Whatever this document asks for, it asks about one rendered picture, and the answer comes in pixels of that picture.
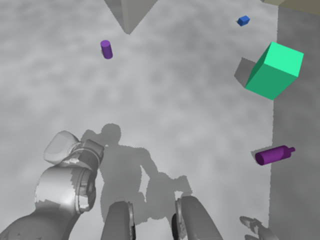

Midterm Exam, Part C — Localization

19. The left robot hand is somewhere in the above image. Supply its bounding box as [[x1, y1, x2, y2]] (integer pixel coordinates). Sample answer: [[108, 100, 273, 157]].
[[43, 130, 79, 165]]

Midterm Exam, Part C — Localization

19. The right robot hand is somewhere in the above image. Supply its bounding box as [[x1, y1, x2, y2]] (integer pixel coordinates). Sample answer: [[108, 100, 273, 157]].
[[239, 216, 279, 240]]

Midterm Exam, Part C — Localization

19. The left robot arm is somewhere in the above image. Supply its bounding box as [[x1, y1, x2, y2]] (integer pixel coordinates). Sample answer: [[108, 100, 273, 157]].
[[0, 139, 104, 240]]

